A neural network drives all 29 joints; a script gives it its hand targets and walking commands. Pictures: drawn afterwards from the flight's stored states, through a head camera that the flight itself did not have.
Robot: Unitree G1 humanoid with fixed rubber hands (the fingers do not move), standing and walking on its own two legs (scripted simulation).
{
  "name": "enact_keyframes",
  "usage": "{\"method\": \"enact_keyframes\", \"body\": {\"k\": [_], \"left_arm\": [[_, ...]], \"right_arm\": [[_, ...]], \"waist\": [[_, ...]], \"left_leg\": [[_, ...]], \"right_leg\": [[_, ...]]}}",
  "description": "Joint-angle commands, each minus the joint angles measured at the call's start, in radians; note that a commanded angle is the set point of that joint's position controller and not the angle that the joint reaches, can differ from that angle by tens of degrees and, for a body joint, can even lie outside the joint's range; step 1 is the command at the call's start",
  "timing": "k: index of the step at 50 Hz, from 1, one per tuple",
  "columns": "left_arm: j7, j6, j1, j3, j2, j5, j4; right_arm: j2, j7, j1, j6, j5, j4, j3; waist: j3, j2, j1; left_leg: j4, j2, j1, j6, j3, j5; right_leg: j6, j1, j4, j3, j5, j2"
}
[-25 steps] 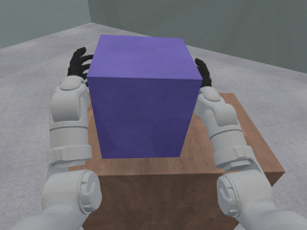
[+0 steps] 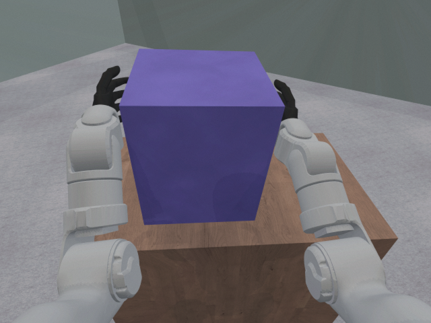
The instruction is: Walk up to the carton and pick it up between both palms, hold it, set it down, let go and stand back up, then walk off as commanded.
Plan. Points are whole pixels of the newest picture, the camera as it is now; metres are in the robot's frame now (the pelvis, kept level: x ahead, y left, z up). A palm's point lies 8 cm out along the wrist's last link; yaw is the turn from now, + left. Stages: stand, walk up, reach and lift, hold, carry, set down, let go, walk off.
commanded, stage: hold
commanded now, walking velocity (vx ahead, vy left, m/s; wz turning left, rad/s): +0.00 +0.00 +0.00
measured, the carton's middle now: (199, 138) +0.38 +0.00 +0.21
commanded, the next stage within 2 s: none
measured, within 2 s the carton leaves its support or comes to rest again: neither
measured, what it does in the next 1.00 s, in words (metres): stands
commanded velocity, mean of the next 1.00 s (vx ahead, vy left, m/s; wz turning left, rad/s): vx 0.00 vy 0.00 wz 0.00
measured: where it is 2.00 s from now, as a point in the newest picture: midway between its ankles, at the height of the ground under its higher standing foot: outside the picture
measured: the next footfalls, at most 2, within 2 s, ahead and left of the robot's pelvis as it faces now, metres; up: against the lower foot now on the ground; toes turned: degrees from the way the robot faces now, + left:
none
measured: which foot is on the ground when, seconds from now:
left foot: down 0.00-1.00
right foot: down 0.00-1.00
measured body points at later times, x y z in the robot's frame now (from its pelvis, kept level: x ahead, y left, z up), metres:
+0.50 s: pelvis +0.00 +0.00 +0.00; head -0.06 +0.00 +0.45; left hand +0.39 +0.15 +0.27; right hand +0.39 -0.15 +0.24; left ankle +0.00 +0.12 -0.75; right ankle +0.04 -0.13 -0.75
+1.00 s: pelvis +0.00 +0.00 +0.00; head -0.06 +0.00 +0.45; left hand +0.39 +0.15 +0.27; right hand +0.39 -0.15 +0.24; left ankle +0.00 +0.12 -0.75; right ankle +0.04 -0.13 -0.75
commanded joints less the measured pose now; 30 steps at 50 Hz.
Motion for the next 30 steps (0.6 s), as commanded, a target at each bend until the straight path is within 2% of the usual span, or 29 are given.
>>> {"method": "enact_keyframes", "body": {"k": [1, 6, 10, 12, 14, 15, 17, 18, 19, 20, 23, 24, 25, 28, 30], "left_arm": [[-0.167, -0.056, -0.659, -0.389, -0.571, -0.088, -0.022], [-0.177, -0.051, -0.653, -0.389, -0.559, -0.088, -0.013], [-0.17, -0.058, -0.684, -0.428, -0.579, -0.113, -0.055], [-0.168, -0.059, -0.679, -0.439, -0.592, -0.121, -0.079], [-0.167, -0.059, -0.688, -0.439, -0.584, -0.118, -0.083], [-0.167, -0.055, -0.666, -0.429, -0.589, -0.116, -0.056], [-0.17, -0.053, -0.681, -0.448, -0.583, -0.116, -0.09], [-0.17, -0.052, -0.679, -0.44, -0.585, -0.12, -0.071], [-0.168, -0.052, -0.672, -0.447, -0.587, -0.124, -0.071], [-0.166, -0.052, -0.668, -0.443, -0.583, -0.12, -0.077], [-0.166, -0.051, -0.667, -0.451, -0.594, -0.122, -0.087], [-0.165, -0.05, -0.676, -0.444, -0.586, -0.122, -0.069], [-0.164, -0.048, -0.662, -0.45, -0.596, -0.12, -0.074], [-0.164, -0.05, -0.657, -0.441, -0.595, -0.119, -0.08], [-0.161, -0.05, -0.664, -0.456, -0.601, -0.126, -0.09]], "right_arm": [[0.614, 0.134, -1.008, -0.056, 0.156, -0.284, 0.385], [0.613, 0.122, -0.987, -0.048, 0.151, -0.279, 0.376], [0.619, 0.12, -0.997, -0.047, 0.163, -0.294, 0.382], [0.632, 0.118, -1.009, -0.051, 0.17, -0.337, 0.402], [0.627, 0.116, -0.979, -0.04, 0.177, -0.301, 0.399], [0.626, 0.115, -0.998, -0.042, 0.18, -0.322, 0.4], [0.605, 0.113, -0.954, -0.034, 0.177, -0.292, 0.386], [0.622, 0.113, -0.998, -0.037, 0.183, -0.32, 0.398], [0.613, 0.111, -0.993, -0.036, 0.18, -0.325, 0.393], [0.618, 0.112, -0.996, -0.038, 0.185, -0.333, 0.406], [0.615, 0.111, -0.979, -0.036, 0.186, -0.325, 0.398], [0.614, 0.112, -1.007, -0.037, 0.188, -0.338, 0.396], [0.606, 0.111, -0.991, -0.034, 0.188, -0.331, 0.401], [0.621, 0.109, -1.005, -0.039, 0.194, -0.359, 0.41], [0.617, 0.11, -1.001, -0.037, 0.195, -0.351, 0.405]], "waist": [[-0.314, -0.017, 0.02], [-0.299, -0.013, 0.009], [-0.342, -0.002, -0.003], [-0.375, -0.009, 0.002], [-0.354, 0.008, 0.0], [-0.342, -0.002, 0.002], [-0.341, 0.022, -0.012], [-0.344, 0.001, -0.002], [-0.345, 0.006, -0.01], [-0.362, 0.0, 0.002], [-0.358, 0.017, -0.004], [-0.355, 0.005, 0.004], [-0.353, 0.014, -0.008], [-0.373, 0.003, 0.007], [-0.376, 0.014, -0.003]], "left_leg": [[-0.104, -0.079, -0.044, -0.004, 0.012, 0.117], [-0.1, -0.081, -0.048, -0.003, 0.012, 0.111], [-0.087, -0.077, -0.033, -0.014, 0.006, 0.155], [-0.073, -0.081, -0.014, -0.013, 0.008, 0.186], [-0.072, -0.081, -0.013, -0.02, 0.006, 0.189], [-0.071, -0.082, -0.021, -0.016, 0.005, 0.182], [-0.072, -0.077, -0.013, -0.029, 0.005, 0.195], [-0.072, -0.081, -0.016, -0.02, 0.007, 0.193], [-0.071, -0.08, -0.014, -0.022, 0.007, 0.192], [-0.069, -0.083, -0.011, -0.019, 0.008, 0.2], [-0.065, -0.08, -0.007, -0.025, 0.006, 0.206], [-0.066, -0.08, -0.013, -0.021, 0.004, 0.198], [-0.066, -0.081, -0.01, -0.027, 0.005, 0.211], [-0.066, -0.088, -0.009, -0.022, 0.011, 0.211], [-0.064, -0.082, 0.002, -0.024, 0.005, 0.22]], "right_leg": [[0.001, 0.394, 0.033, 0.021, 0.063, 0.087], [0.006, 0.399, 0.032, 0.024, 0.077, 0.082], [0.004, 0.408, 0.041, 0.02, 0.11, 0.09], [0.008, 0.419, 0.045, 0.019, 0.141, 0.092], [0.004, 0.409, 0.045, 0.02, 0.133, 0.093], [0.006, 0.404, 0.041, 0.024, 0.129, 0.093], [0.001, 0.409, 0.046, 0.022, 0.133, 0.095], [0.008, 0.409, 0.042, 0.02, 0.127, 0.095], [0.004, 0.403, 0.041, 0.024, 0.131, 0.095], [0.004, 0.416, 0.045, 0.02, 0.137, 0.096], [0.003, 0.406, 0.045, 0.024, 0.142, 0.094], [0.005, 0.406, 0.044, 0.022, 0.131, 0.095], [0.004, 0.409, 0.045, 0.022, 0.141, 0.097], [0.007, 0.42, 0.048, 0.022, 0.144, 0.097], [0.005, 0.412, 0.046, 0.02, 0.145, 0.1]]}}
